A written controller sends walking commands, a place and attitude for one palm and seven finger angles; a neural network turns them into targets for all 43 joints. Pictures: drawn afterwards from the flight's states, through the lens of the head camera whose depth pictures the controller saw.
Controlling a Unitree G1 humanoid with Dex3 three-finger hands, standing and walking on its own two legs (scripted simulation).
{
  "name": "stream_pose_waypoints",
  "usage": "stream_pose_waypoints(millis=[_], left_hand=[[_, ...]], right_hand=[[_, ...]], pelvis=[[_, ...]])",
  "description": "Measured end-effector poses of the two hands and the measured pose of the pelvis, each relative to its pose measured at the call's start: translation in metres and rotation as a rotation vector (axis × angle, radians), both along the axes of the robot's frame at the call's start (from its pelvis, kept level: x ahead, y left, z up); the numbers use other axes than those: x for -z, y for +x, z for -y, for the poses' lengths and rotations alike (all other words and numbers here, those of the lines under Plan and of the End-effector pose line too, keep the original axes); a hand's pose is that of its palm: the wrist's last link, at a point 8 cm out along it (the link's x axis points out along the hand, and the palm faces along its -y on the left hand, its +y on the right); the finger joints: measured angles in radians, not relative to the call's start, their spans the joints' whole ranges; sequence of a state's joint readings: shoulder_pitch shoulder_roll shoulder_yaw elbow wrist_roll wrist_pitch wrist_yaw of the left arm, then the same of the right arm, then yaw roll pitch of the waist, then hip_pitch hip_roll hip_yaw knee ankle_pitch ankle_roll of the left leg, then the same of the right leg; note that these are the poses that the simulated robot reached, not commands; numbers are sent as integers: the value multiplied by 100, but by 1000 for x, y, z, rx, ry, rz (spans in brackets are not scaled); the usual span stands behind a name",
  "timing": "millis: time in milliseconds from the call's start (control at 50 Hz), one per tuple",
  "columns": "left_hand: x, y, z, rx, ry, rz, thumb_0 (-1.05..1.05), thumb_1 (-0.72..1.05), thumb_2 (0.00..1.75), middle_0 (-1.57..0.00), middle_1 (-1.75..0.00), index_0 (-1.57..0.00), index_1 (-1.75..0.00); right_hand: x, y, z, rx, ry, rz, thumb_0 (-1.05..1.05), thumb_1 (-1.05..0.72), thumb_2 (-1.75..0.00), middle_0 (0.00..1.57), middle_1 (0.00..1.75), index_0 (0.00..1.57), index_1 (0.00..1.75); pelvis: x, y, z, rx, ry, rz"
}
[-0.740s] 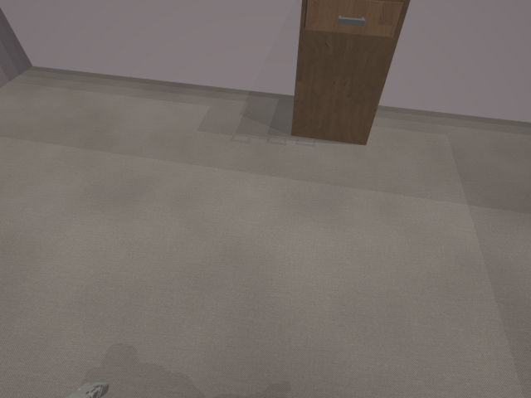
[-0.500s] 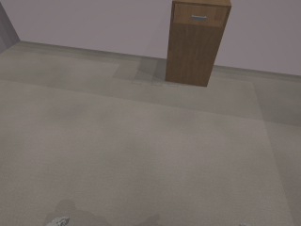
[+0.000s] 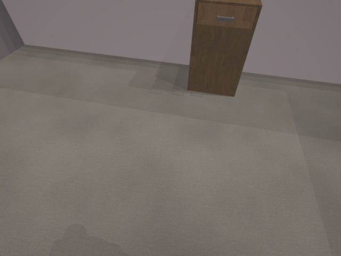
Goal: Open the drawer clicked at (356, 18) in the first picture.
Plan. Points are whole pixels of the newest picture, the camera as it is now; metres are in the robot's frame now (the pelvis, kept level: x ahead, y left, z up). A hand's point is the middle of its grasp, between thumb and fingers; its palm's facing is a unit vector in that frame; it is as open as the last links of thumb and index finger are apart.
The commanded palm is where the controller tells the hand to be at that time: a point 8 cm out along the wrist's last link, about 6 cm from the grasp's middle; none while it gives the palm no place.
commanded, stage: stand and wait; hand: left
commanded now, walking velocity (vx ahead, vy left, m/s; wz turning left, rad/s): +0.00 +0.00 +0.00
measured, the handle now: (225, 17) +1.66 -0.30 -0.07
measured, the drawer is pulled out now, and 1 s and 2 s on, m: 0.00 0.00 0.00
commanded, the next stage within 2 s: look at it before walking up in 0.22 s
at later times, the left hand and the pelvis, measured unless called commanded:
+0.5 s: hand out of the picture +0.07 +0.25 -0.16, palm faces -0.03 -0.94 -0.33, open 7.4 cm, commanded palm none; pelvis +0.00 +0.00 +0.00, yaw +0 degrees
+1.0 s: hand out of the picture +0.08 +0.25 -0.16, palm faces -0.04 -0.94 -0.33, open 7.4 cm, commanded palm none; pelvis +0.01 +0.00 +0.00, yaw -2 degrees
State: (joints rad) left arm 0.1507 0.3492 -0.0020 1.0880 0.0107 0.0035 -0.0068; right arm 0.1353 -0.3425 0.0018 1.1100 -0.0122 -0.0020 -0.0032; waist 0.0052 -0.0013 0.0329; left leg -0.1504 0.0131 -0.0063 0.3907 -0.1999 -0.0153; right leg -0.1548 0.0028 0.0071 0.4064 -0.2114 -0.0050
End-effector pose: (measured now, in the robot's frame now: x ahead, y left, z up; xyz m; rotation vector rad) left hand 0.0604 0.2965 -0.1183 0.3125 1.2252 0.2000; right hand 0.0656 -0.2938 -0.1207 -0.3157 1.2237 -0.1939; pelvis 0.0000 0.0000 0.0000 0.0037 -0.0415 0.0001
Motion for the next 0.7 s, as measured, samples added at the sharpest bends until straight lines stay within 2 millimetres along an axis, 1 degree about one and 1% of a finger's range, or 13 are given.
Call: stream_pose_waypoints(millis=[140,300,700], left_hand=[[0,-1,2,7,-5,4,0,91,90,-21,-30,-20,-30],[1,0,5,16,-12,6,0,91,90,-21,-30,-20,-30],[0,9,2,25,-8,13,0,91,90,-21,-30,-20,-30]], right_hand=[[1,-8,-2,3,8,-8,1,-90,-90,20,30,20,30],[1,-9,-4,8,12,-8,1,-90,-90,20,30,20,30],[-2,2,-4,7,6,12,1,-90,-90,20,30,20,30]], pelvis=[[0,-4,0,1,1,-2],[0,-5,-1,4,0,-7],[-1,-1,-2,9,-1,-7]])
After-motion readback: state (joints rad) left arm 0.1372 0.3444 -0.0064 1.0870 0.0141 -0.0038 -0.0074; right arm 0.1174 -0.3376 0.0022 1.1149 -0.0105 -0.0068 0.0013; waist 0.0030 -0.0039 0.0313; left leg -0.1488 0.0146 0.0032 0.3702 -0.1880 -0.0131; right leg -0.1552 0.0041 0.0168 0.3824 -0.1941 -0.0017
